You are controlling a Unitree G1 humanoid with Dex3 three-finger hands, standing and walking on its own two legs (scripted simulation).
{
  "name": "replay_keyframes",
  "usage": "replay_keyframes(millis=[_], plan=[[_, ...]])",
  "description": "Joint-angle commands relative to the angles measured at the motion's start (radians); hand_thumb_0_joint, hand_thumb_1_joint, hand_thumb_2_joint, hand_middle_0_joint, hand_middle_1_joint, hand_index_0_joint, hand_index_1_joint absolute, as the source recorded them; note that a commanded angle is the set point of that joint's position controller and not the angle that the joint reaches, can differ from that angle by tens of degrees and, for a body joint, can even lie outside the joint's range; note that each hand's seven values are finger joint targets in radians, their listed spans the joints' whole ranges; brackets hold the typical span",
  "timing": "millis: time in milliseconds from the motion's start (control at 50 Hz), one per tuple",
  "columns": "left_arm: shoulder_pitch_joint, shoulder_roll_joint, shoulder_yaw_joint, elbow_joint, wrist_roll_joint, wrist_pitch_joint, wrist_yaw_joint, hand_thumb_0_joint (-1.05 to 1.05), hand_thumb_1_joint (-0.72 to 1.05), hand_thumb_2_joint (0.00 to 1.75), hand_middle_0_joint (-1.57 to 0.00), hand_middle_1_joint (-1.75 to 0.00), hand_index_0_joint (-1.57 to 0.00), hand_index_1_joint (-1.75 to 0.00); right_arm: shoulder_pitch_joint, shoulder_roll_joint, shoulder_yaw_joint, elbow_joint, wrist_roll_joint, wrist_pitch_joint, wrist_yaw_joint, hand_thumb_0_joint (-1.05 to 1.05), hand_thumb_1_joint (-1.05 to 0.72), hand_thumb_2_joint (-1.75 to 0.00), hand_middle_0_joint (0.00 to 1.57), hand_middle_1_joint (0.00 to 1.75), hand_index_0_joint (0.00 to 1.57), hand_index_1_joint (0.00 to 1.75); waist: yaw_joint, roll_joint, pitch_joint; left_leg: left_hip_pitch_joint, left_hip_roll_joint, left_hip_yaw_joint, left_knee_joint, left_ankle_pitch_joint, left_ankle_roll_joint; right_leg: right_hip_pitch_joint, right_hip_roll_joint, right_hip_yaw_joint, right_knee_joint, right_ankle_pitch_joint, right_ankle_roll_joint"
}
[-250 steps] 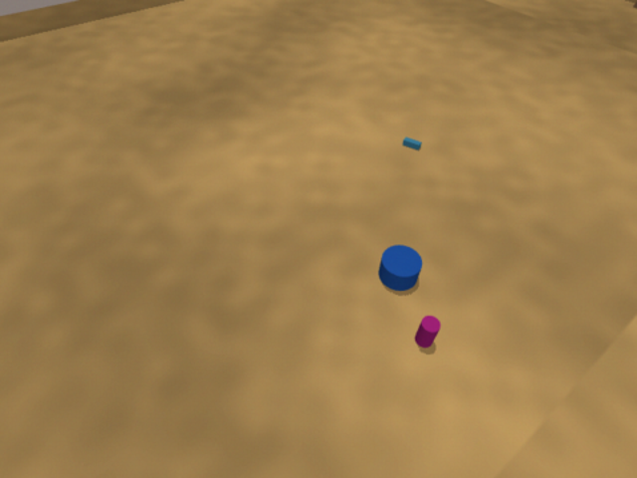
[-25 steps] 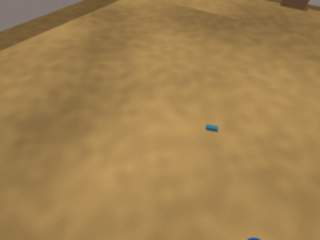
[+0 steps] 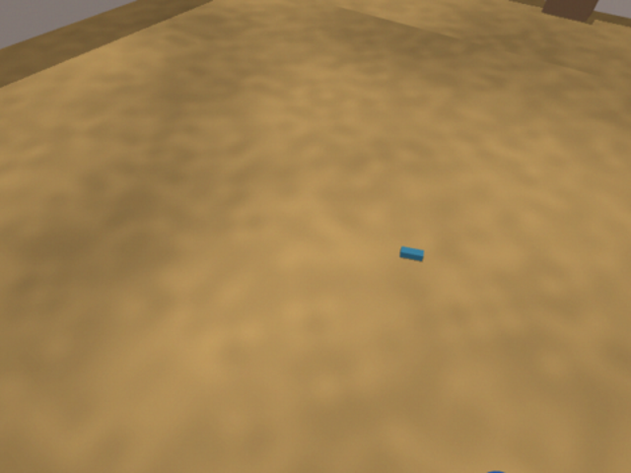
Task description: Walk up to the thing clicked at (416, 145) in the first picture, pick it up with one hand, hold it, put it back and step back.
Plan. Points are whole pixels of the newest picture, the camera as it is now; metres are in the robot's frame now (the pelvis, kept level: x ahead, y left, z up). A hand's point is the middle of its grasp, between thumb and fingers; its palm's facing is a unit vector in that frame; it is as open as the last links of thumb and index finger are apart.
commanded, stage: walk up
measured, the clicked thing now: (411, 253) +1.02 -0.42 -0.77
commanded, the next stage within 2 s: stand in 0.06 s
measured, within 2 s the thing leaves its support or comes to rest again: neither
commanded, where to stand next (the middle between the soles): +0.05 +0.00 m, yaw +5 degrees
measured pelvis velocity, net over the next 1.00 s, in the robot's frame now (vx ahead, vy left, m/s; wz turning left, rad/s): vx -0.02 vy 0.01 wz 0.05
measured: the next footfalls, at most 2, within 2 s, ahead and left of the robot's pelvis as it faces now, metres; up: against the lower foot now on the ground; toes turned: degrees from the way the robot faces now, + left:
none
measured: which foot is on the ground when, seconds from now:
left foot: down 0.00-1.00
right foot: down 0.00-1.00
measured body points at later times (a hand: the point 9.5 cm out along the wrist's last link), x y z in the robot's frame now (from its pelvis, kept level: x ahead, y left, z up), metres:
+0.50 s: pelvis -0.01 +0.01 +0.00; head -0.01 +0.01 +0.45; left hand +0.08 +0.30 -0.13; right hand +0.08 -0.29 -0.13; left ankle -0.01 +0.11 -0.75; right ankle -0.02 -0.11 -0.75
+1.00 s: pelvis -0.02 +0.01 +0.00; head -0.01 +0.01 +0.45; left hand +0.04 +0.31 -0.13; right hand +0.07 -0.29 -0.13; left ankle -0.01 +0.11 -0.75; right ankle -0.02 -0.11 -0.75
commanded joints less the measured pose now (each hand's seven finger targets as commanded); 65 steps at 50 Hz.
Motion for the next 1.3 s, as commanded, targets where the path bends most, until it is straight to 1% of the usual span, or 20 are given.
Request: replay_keyframes(millis=[0, 20, 40, 100, 180, 300, 440, 460, 620, 660, 680, 700, 840, 860, 940, 980, 1040, 1120, 1200, 1280], plan=[[-0.046, 0.207, 0.044, -0.059, 0.002, -0.023, 0.019, 0.00, 0.90, 0.90, -0.20, -0.30, -0.20, -0.30, -0.055, -0.223, -0.046, -0.060, -0.001, -0.027, -0.018, 0.00, -0.90, -0.90, 0.20, 0.30, 0.20, 0.30, 0.003, 0.018, -0.104, 0.141, 0.126, -0.142, -0.056, 0.191, 0.030, -0.097, -0.120, 0.077, -0.036, 0.284, -0.021], [-0.045, 0.204, 0.044, -0.060, 0.002, -0.022, 0.019, 0.00, 0.90, 0.90, -0.20, -0.30, -0.20, -0.30, -0.051, -0.225, -0.048, -0.061, -0.001, -0.026, -0.018, 0.00, -0.90, -0.90, 0.20, 0.30, 0.20, 0.30, 0.000, 0.021, -0.110, 0.141, 0.128, -0.140, -0.054, 0.202, 0.032, -0.089, -0.120, 0.070, -0.035, 0.289, -0.020], [-0.071, 0.197, 0.042, -0.069, -0.004, -0.023, 0.019, 0.00, 0.90, 0.90, -0.20, -0.30, -0.20, -0.30, -0.073, -0.210, -0.041, -0.055, 0.000, -0.021, -0.023, 0.00, -0.90, -0.90, 0.20, 0.30, 0.20, 0.30, -0.002, 0.029, -0.117, 0.131, 0.137, -0.143, -0.061, 0.310, 0.019, -0.064, -0.145, 0.069, -0.046, 0.381, -0.015], [-0.057, 0.205, 0.044, -0.062, -0.005, -0.021, 0.020, 0.00, 0.90, 0.90, -0.20, -0.30, -0.20, -0.30, -0.076, -0.213, -0.040, -0.052, 0.002, -0.018, -0.027, 0.00, -0.90, -0.90, 0.20, 0.30, 0.20, 0.30, -0.002, 0.014, -0.126, 0.162, 0.133, -0.143, -0.064, 0.320, 0.012, -0.055, -0.149, 0.071, -0.054, 0.409, -0.011], [-0.057, 0.195, 0.041, -0.061, -0.005, -0.020, 0.020, 0.00, 0.90, 0.90, -0.20, -0.30, -0.20, -0.30, -0.075, -0.212, -0.037, -0.040, 0.001, -0.016, -0.025, 0.00, -0.90, -0.90, 0.20, 0.30, 0.20, 0.30, -0.001, 0.016, -0.125, 0.151, 0.129, -0.143, -0.082, 0.270, 0.009, -0.038, -0.152, 0.067, -0.076, 0.360, -0.008], [-0.060, 0.198, 0.041, -0.058, -0.002, -0.018, 0.020, 0.00, 0.90, 0.90, -0.20, -0.30, -0.20, -0.30, -0.090, -0.207, -0.034, -0.034, -0.001, -0.014, -0.021, 0.00, -0.90, -0.90, 0.20, 0.30, 0.20, 0.30, 0.002, -0.001, -0.080, 0.124, 0.123, -0.162, -0.118, 0.130, 0.008, -0.077, -0.151, 0.071, -0.115, 0.222, -0.005], [-0.052, 0.200, 0.038, -0.061, -0.001, -0.023, 0.019, 0.00, 0.90, 0.90, -0.20, -0.30, -0.20, -0.30, -0.085, -0.205, -0.034, -0.031, -0.003, -0.019, -0.018, 0.00, -0.90, -0.90, 0.20, 0.30, 0.20, 0.30, 0.001, 0.003, -0.107, 0.138, 0.128, -0.167, -0.108, 0.197, 0.011, -0.063, -0.159, 0.065, -0.109, 0.264, -0.007], [-0.058, 0.197, 0.038, -0.058, -0.003, -0.023, 0.019, 0.00, 0.90, 0.90, -0.20, -0.30, -0.20, -0.30, -0.079, -0.202, -0.031, -0.030, -0.004, -0.019, -0.018, 0.00, -0.90, -0.90, 0.20, 0.30, 0.20, 0.30, -0.001, -0.003, -0.088, 0.107, 0.121, -0.170, -0.118, 0.151, 0.009, -0.065, -0.157, 0.069, -0.121, 0.224, -0.004], [-0.049, 0.202, 0.039, -0.062, 0.000, -0.021, 0.018, 0.00, 0.90, 0.90, -0.20, -0.30, -0.20, -0.30, -0.071, -0.206, -0.032, -0.027, -0.005, -0.019, -0.018, 0.00, -0.90, -0.90, 0.20, 0.30, 0.20, 0.30, 0.001, 0.009, -0.076, 0.109, 0.122, -0.181, -0.124, 0.123, 0.012, -0.084, -0.158, 0.068, -0.121, 0.182, -0.008], [-0.041, 0.197, 0.038, -0.057, 0.000, -0.018, 0.017, 0.00, 0.90, 0.90, -0.20, -0.30, -0.20, -0.30, -0.070, -0.211, -0.033, -0.024, -0.004, -0.018, -0.018, 0.00, -0.90, -0.90, 0.20, 0.30, 0.20, 0.30, 0.003, 0.007, -0.055, 0.095, 0.119, -0.186, -0.135, 0.058, 0.010, -0.103, -0.154, 0.069, -0.129, 0.130, -0.009], [-0.040, 0.200, 0.037, -0.061, 0.002, -0.019, 0.017, 0.00, 0.90, 0.90, -0.20, -0.30, -0.20, -0.30, -0.068, -0.206, -0.032, -0.026, -0.006, -0.019, -0.016, 0.00, -0.90, -0.90, 0.20, 0.30, 0.20, 0.30, 0.002, 0.010, -0.067, 0.099, 0.121, -0.188, -0.130, 0.084, 0.011, -0.098, -0.153, 0.064, -0.123, 0.135, -0.009], [-0.036, 0.194, 0.036, -0.058, 0.000, -0.018, 0.015, 0.00, 0.90, 0.90, -0.20, -0.30, -0.20, -0.30, -0.062, -0.214, -0.033, -0.024, -0.005, -0.018, -0.016, 0.00, -0.90, -0.90, 0.20, 0.30, 0.20, 0.30, 0.003, 0.016, -0.058, 0.082, 0.117, -0.188, -0.136, 0.047, 0.014, -0.094, -0.156, 0.070, -0.134, 0.120, -0.011], [-0.025, 0.199, 0.034, -0.063, 0.004, -0.021, 0.017, 0.00, 0.90, 0.90, -0.20, -0.30, -0.20, -0.30, -0.055, -0.210, -0.031, -0.025, -0.005, -0.018, -0.015, 0.00, -0.90, -0.90, 0.20, 0.30, 0.20, 0.30, 0.002, 0.001, -0.075, 0.095, 0.119, -0.197, -0.119, 0.103, 0.014, -0.095, -0.157, 0.062, -0.122, 0.146, -0.009], [-0.027, 0.195, 0.033, -0.061, 0.001, -0.021, 0.016, 0.00, 0.90, 0.90, -0.20, -0.30, -0.20, -0.30, -0.053, -0.213, -0.031, -0.024, -0.005, -0.018, -0.016, 0.00, -0.90, -0.90, 0.20, 0.30, 0.20, 0.30, 0.002, 0.006, -0.067, 0.077, 0.113, -0.198, -0.122, 0.067, 0.015, -0.089, -0.160, 0.070, -0.131, 0.129, -0.010], [-0.023, 0.203, 0.034, -0.064, 0.002, -0.022, 0.016, 0.00, 0.90, 0.90, -0.20, -0.30, -0.20, -0.30, -0.050, -0.211, -0.029, -0.027, -0.006, -0.021, -0.016, 0.00, -0.90, -0.90, 0.20, 0.30, 0.20, 0.30, 0.003, 0.007, -0.090, 0.097, 0.119, -0.198, -0.114, 0.140, 0.017, -0.075, -0.162, 0.062, -0.115, 0.176, -0.011], [-0.018, 0.197, 0.032, -0.060, 0.002, -0.021, 0.015, 0.00, 0.90, 0.90, -0.20, -0.30, -0.20, -0.30, -0.049, -0.212, -0.027, -0.023, -0.004, -0.018, -0.016, 0.00, -0.90, -0.90, 0.20, 0.30, 0.20, 0.30, 0.005, -0.004, -0.060, 0.078, 0.112, -0.198, -0.120, 0.091, 0.014, -0.090, -0.161, 0.063, -0.128, 0.140, -0.011], [-0.019, 0.197, 0.032, -0.065, 0.001, -0.021, 0.014, 0.00, 0.90, 0.90, -0.20, -0.30, -0.20, -0.30, -0.039, -0.216, -0.026, -0.027, -0.005, -0.022, -0.017, 0.00, -0.90, -0.90, 0.20, 0.30, 0.20, 0.30, 0.007, 0.015, -0.084, 0.087, 0.115, -0.196, -0.116, 0.140, 0.018, -0.068, -0.167, 0.064, -0.121, 0.173, -0.014], [-0.013, 0.203, 0.033, -0.059, 0.001, -0.018, 0.014, 0.00, 0.90, 0.90, -0.20, -0.30, -0.20, -0.30, -0.043, -0.216, -0.025, -0.027, -0.002, -0.021, -0.017, 0.00, -0.90, -0.90, 0.20, 0.30, 0.20, 0.30, 0.007, 0.009, -0.053, 0.072, 0.114, -0.208, -0.132, 0.074, 0.016, -0.086, -0.162, 0.059, -0.123, 0.123, -0.014], [-0.016, 0.205, 0.032, -0.062, 0.005, -0.022, 0.015, 0.00, 0.90, 0.90, -0.20, -0.30, -0.20, -0.30, -0.040, -0.210, -0.023, -0.029, -0.004, -0.022, -0.016, 0.00, -0.90, -0.90, 0.20, 0.30, 0.20, 0.30, 0.004, -0.008, -0.081, 0.091, 0.118, -0.207, -0.112, 0.152, 0.019, -0.072, -0.168, 0.055, -0.118, 0.170, -0.011], [-0.011, 0.201, 0.029, -0.066, 0.002, -0.023, 0.016, 0.00, 0.90, 0.90, -0.20, -0.30, -0.20, -0.30, -0.035, -0.216, -0.023, -0.029, -0.004, -0.022, -0.017, 0.00, -0.90, -0.90, 0.20, 0.30, 0.20, 0.30, 0.007, 0.007, -0.085, 0.086, 0.114, -0.204, -0.106, 0.172, 0.016, -0.061, -0.169, 0.054, -0.121, 0.187, -0.009]])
